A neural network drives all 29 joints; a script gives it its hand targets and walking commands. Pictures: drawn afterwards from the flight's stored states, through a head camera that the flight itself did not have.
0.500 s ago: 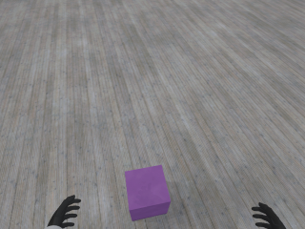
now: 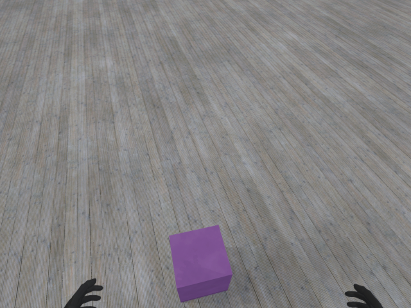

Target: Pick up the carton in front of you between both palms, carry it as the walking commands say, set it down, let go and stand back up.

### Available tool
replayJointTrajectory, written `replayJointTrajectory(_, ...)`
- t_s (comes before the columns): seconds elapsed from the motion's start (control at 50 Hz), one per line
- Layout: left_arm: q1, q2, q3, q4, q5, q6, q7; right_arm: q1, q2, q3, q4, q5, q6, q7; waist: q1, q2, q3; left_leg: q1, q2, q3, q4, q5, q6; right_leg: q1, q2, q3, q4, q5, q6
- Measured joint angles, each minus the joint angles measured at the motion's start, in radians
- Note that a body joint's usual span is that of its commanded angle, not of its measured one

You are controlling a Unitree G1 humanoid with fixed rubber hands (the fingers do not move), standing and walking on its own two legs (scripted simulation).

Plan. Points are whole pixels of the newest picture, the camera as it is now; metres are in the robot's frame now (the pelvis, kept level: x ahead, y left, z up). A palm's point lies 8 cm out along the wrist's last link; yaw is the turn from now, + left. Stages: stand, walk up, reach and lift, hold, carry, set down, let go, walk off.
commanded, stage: stand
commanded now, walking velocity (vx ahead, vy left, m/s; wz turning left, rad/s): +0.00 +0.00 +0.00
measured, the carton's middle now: (199, 264) +0.39 +0.06 -0.65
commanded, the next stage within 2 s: none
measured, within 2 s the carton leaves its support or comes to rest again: neither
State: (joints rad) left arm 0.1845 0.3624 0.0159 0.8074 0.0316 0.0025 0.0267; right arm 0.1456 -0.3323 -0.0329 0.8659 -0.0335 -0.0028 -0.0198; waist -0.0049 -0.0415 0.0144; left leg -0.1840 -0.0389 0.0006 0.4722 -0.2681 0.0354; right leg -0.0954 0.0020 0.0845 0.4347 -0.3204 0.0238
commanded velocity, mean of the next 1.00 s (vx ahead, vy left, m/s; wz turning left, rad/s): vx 0.00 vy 0.00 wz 0.00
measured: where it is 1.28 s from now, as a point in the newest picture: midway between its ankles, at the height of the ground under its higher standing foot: outside the picture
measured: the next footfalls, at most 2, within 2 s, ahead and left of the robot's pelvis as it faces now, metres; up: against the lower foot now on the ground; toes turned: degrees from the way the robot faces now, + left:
none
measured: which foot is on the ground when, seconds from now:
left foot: down 0.00-1.00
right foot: down 0.00-1.00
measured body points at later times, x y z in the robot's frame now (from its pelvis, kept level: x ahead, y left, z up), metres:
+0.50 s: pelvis -0.02 +0.00 +0.01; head -0.02 +0.01 +0.46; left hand +0.08 +0.30 -0.12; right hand +0.09 -0.32 -0.10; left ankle -0.01 +0.10 -0.74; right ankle -0.05 -0.14 -0.74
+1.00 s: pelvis -0.02 +0.00 +0.01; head -0.03 +0.01 +0.46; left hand +0.07 +0.31 -0.12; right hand +0.08 -0.32 -0.10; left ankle -0.01 +0.10 -0.74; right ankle -0.05 -0.14 -0.74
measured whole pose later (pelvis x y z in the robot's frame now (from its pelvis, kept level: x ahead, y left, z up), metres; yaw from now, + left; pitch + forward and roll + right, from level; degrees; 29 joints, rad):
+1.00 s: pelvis -0.02 +0.00 +0.01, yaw +1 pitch -2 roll +0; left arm 0.15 0.39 0.00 0.99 0.02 -0.01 0.01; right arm 0.10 -0.38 -0.01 1.04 -0.02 -0.01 -0.01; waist 0.00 -0.03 0.03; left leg -0.15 -0.03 -0.02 0.37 -0.18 0.03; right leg -0.06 0.00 0.07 0.33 -0.23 0.02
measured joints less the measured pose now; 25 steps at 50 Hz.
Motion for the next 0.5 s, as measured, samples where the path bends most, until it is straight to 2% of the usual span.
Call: replayJointTrajectory(0.5, -0.008, 0.017, -0.009, 0.127, -0.005, -0.011, -0.008, -0.020, -0.029, 0.008, 0.125, 0.011, -0.006, 0.009, 0.003, 0.011, 0.005, 0.028, 0.008, -0.007, -0.078, 0.068, -0.007, 0.026, 0.002, -0.007, -0.074, 0.066, -0.003)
